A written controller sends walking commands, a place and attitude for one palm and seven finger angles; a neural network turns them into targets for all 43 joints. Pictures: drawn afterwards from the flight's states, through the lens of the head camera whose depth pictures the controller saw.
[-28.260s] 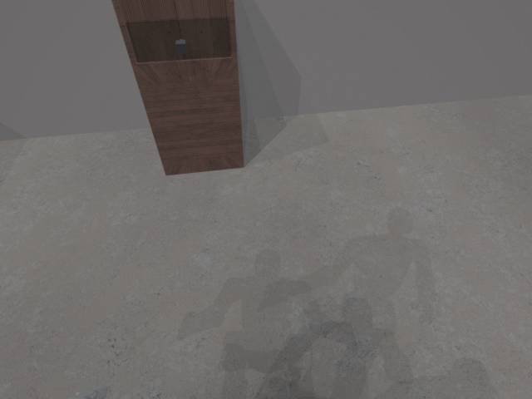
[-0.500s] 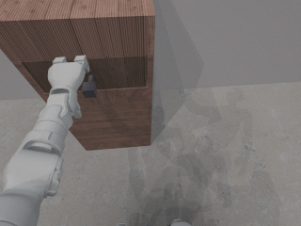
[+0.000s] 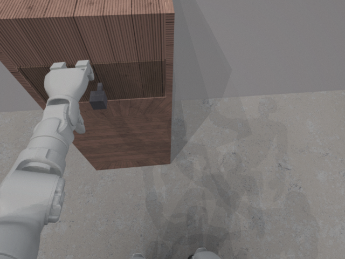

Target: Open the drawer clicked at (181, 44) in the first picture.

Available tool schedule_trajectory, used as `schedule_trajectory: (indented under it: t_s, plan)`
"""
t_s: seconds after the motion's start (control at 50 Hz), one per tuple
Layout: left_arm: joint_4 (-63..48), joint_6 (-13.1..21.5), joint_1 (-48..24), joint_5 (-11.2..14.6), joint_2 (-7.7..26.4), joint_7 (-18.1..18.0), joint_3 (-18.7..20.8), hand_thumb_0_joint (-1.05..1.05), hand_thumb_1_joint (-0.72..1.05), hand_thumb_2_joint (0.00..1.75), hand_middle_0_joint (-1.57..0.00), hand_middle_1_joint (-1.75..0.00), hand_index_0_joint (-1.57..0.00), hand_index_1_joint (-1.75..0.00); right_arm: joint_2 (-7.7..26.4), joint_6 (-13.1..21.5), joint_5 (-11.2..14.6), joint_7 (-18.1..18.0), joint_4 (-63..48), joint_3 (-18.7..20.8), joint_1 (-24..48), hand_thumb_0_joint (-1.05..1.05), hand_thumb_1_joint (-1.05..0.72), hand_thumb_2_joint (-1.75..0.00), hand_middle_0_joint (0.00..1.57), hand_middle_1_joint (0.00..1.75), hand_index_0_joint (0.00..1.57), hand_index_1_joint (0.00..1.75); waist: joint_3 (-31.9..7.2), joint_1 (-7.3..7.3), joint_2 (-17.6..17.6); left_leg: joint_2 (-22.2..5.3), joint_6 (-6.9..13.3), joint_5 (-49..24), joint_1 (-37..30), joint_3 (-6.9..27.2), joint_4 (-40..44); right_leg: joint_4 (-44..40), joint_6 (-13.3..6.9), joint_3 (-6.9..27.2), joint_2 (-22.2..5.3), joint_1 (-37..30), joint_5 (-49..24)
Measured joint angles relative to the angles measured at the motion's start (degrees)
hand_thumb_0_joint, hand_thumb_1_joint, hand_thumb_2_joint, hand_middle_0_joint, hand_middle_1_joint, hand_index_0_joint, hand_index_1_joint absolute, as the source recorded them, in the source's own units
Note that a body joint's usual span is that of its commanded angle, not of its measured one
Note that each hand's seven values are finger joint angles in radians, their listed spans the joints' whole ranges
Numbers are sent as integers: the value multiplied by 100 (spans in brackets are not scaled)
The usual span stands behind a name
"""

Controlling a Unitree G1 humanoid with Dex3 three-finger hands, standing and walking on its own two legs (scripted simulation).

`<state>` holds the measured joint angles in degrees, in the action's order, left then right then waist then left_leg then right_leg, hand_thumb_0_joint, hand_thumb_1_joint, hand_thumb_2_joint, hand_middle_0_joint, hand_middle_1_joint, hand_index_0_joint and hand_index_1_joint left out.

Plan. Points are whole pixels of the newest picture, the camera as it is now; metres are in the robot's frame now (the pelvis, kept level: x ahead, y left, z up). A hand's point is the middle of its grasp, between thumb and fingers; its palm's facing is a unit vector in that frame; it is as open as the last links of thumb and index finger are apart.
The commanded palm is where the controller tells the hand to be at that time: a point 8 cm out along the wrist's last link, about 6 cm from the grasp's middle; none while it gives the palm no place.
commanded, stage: re-aim the fingers above the handle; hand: left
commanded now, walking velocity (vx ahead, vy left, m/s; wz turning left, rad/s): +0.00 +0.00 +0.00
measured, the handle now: (99, 94) +0.56 +0.18 -0.02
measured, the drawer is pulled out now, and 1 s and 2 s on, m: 0.00 0.00 0.00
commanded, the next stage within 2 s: lower the fingers behind the handle in 0.58 s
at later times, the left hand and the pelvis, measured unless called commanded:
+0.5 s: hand (73, 95) +0.51 +0.22 +0.04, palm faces -0.05 -0.02 -1.00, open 13.8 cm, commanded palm +0.49 +0.21 +0.10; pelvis +0.00 +0.00 +0.00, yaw +0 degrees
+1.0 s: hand (78, 105) +0.49 +0.21 +0.02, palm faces -0.08 -0.02 -1.00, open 13.8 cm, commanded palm +0.48 +0.21 +0.07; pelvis +0.00 +0.00 +0.00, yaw +0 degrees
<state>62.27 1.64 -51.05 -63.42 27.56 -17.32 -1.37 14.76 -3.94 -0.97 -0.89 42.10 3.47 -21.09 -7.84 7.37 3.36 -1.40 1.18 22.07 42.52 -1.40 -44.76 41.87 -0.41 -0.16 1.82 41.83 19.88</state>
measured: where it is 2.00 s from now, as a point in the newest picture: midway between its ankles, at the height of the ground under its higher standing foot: outside the picture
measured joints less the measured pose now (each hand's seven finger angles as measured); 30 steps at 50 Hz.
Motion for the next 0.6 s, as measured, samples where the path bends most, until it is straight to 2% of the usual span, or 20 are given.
schedule_trajectory:
  t_s: [0.12, 0.22, 0.32, 0.44, 0.52, 0.6]
  plan:
    - [179, -168, -118, 83, 218, 191, -25, 0, -49, 30, -32, -120, -32, -120, -17, 20, 45, -39, -39, -25, -12, 0, -91, -90, 20, 30, 20, 30, 47, 18, 7, -11, -1, -34, -8, -8, 54, -63, 2, 10, 12, -9, -43]
    - [1, 53, -117, 174, 162, 399, -220, 0, -49, 30, -32, -120, -32, -120, -28, 46, 41, -59, -14, 26, -110, 0, -91, -90, 20, 30, 20, 30, 39, -53, 3, 6, -1, -40, -33, 40, 75, -115, 3, -36, -4, -68, -45]
    - [74, 205, -192, 71, 83, 259, -149, 0, -49, 30, -32, -120, -32, -120, -8, 53, 15, -49, 1, -4, -59, 0, -90, -90, 20, 30, 20, 30, 1, 6, -33, 14, 6, 5, 88, 53, -28, -16, 7, -49, -12, 47, 2]
    - [156, -9, -251, -17, 195, 80, 60, 0, -49, 30, -32, -120, -32, -120, 14, 49, -18, -13, -83, -22, 16, 0, -91, -90, 20, 30, 20, 30, -3, 91, -17, -6, 21, 57, 260, 2, -144, 96, 22, 1, 6, 239, 30]
    - [3, -119, -140, 69, 210, 203, 40, 0, -49, 30, -32, -120, -32, -120, -9, 20, -13, 5, -85, 12, -46, 0, -91, -90, 20, 30, 20, 30, -15, 35, 14, -16, 28, 58, 197, -22, -92, 26, 36, 28, 17, 176, 12]
    - [-141, -63, 3, 160, 115, 350, -81, 0, -49, 30, -32, -120, -32, -120, -40, -32, 10, 9, -34, 15, -110, 0, -91, -90, 20, 30, 20, 30, -14, -39, 26, -9, 34, 47, 29, -7, 3, -95, 42, 16, 12, -10, -6]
